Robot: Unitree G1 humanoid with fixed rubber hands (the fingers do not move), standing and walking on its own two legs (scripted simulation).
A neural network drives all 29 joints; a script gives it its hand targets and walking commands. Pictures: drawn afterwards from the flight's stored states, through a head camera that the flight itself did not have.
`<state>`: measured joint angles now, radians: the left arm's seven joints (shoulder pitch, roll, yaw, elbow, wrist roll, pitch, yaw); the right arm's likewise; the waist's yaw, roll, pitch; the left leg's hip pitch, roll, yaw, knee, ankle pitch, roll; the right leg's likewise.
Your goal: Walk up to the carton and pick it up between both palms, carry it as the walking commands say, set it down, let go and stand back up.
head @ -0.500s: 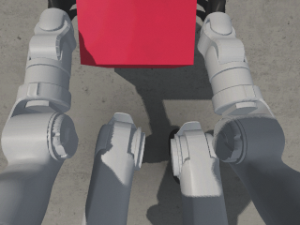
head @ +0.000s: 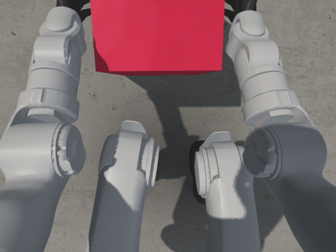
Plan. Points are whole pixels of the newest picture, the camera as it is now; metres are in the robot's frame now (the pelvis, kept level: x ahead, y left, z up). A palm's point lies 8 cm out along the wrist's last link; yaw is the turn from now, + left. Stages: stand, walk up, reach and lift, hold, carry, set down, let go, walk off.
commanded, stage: set down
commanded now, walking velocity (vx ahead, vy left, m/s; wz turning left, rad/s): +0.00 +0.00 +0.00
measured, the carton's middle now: (159, 25) +0.52 +0.08 -0.24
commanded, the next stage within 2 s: none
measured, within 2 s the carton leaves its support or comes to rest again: neither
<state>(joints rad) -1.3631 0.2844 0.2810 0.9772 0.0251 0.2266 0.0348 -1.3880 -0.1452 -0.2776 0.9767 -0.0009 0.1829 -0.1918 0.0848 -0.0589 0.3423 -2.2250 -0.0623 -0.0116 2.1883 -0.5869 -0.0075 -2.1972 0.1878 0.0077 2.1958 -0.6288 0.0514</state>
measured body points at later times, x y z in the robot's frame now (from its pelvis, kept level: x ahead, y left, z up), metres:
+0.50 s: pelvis +0.00 +0.00 -0.01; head +0.36 +0.04 +0.25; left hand +0.52 +0.23 -0.18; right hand +0.55 -0.08 -0.18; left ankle +0.11 +0.11 -0.34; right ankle +0.10 -0.11 -0.34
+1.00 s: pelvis -0.01 +0.00 -0.01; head +0.35 +0.04 +0.24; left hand +0.52 +0.23 -0.19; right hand +0.55 -0.08 -0.18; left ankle +0.11 +0.11 -0.34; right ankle +0.10 -0.11 -0.34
